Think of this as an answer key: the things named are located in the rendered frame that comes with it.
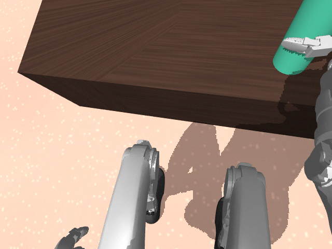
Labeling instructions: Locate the right robot arm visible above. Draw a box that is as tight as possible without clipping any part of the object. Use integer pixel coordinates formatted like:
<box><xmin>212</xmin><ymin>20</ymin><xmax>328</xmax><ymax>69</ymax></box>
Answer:
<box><xmin>304</xmin><ymin>59</ymin><xmax>332</xmax><ymax>234</ymax></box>

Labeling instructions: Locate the left robot foot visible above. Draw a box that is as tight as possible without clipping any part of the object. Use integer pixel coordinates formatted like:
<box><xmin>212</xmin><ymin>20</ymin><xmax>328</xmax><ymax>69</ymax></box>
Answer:
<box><xmin>146</xmin><ymin>168</ymin><xmax>165</xmax><ymax>224</ymax></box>

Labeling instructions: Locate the right robot hand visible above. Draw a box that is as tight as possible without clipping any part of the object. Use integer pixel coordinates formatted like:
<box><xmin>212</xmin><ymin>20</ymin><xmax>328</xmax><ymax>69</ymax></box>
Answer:
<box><xmin>281</xmin><ymin>35</ymin><xmax>332</xmax><ymax>58</ymax></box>

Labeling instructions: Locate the left robot hand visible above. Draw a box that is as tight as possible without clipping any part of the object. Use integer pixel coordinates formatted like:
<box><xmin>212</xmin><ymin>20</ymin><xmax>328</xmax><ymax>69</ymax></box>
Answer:
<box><xmin>54</xmin><ymin>226</ymin><xmax>89</xmax><ymax>249</ymax></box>

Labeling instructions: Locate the bottle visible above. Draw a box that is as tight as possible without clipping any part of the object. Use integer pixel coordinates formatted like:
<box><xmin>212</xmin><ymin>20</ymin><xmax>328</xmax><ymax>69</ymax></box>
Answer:
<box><xmin>273</xmin><ymin>0</ymin><xmax>332</xmax><ymax>75</ymax></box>

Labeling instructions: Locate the right robot foot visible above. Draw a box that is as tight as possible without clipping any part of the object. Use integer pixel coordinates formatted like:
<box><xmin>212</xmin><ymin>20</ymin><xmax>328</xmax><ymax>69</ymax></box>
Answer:
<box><xmin>214</xmin><ymin>197</ymin><xmax>224</xmax><ymax>249</ymax></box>

